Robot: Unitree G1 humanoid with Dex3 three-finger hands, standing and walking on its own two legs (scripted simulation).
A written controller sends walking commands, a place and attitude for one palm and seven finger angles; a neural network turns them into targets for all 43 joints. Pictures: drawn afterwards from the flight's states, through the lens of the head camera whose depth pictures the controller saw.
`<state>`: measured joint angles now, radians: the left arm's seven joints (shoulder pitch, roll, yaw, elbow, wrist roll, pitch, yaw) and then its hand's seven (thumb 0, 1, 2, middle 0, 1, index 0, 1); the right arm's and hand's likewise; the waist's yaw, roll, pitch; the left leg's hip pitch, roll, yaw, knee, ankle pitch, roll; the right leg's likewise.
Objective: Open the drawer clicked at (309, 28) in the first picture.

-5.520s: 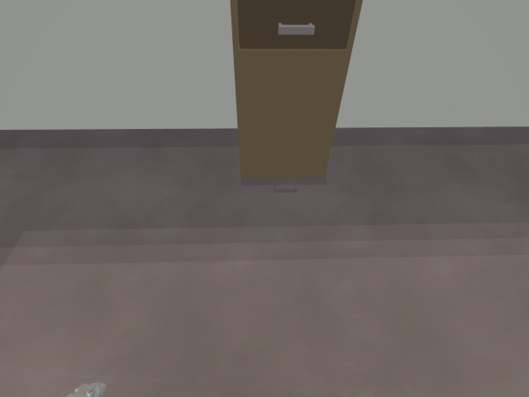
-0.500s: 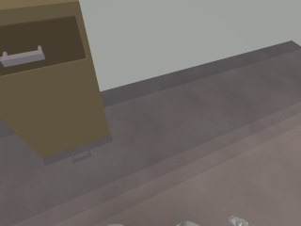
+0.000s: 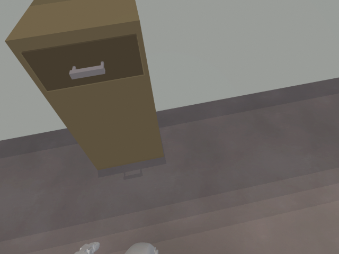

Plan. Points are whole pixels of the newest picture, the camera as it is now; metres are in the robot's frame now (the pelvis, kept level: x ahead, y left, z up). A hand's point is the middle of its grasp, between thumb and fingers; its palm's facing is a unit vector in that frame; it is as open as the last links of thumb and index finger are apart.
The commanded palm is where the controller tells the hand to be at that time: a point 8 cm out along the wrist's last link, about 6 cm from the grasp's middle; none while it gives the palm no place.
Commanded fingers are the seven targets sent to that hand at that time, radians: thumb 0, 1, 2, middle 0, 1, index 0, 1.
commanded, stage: turn to face it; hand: left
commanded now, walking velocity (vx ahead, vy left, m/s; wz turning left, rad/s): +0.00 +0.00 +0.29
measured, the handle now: (88, 69) +0.76 +0.35 +0.02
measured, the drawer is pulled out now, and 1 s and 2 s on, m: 0.00 0.00 0.00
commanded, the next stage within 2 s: take the last steps up to it in 0.14 s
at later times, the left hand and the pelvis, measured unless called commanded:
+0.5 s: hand out of the picture -0.03 +0.25 -0.17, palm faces +0.16 -0.97 -0.21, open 7.4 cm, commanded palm none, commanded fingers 0.00 0.90 0.90 -0.20 -0.30 -0.20 -0.30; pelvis +0.00 +0.05 +0.01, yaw +6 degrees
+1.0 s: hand out of the picture +0.06 +0.17 -0.17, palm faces +0.19 -0.97 -0.17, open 7.3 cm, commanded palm none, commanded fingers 0.00 0.90 0.90 -0.20 -0.30 -0.20 -0.30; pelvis +0.11 +0.01 +0.01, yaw +8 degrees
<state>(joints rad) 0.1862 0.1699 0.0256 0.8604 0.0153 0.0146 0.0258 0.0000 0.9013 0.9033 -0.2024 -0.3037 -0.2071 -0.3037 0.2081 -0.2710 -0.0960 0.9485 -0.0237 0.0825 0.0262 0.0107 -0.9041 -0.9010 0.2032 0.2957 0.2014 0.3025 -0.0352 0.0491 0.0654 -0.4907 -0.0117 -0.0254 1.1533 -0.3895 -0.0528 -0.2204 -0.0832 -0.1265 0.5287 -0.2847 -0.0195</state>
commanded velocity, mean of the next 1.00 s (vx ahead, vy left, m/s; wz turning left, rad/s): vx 0.23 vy -0.03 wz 0.08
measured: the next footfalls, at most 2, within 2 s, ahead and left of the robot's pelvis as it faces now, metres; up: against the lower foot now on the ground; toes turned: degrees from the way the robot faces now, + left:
left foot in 0.26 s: +0.01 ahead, +0.15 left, +0.00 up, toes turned +9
right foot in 0.72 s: +0.13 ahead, -0.08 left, +0.00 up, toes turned -1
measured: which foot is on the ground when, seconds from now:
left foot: up 0.00-0.24, down 0.26-0.72, up 0.74-1.00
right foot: down 0.00-0.26, up 0.28-0.70, down 0.72-1.00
